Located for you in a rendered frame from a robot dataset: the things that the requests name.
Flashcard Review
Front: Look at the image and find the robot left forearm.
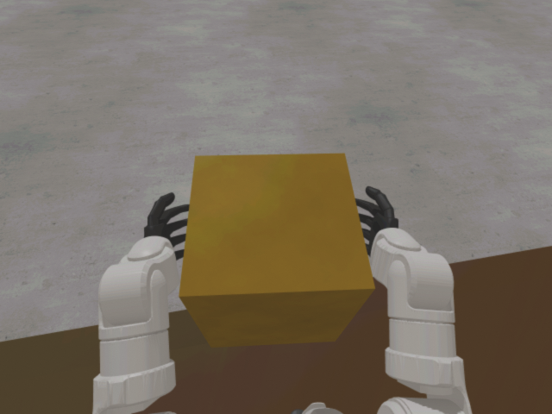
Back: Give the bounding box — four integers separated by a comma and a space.
92, 236, 180, 414

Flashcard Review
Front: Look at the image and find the right robot hand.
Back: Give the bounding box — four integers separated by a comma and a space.
355, 186, 398, 256

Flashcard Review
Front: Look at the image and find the robot right upper arm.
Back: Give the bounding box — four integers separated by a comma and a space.
377, 397, 465, 414

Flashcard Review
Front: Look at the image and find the robot right forearm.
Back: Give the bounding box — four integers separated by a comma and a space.
370, 228, 472, 414

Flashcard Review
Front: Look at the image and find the left robot hand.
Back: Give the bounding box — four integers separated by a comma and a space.
144, 192, 189, 260

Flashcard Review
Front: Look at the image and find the carton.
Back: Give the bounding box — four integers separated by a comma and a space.
179, 154, 375, 348

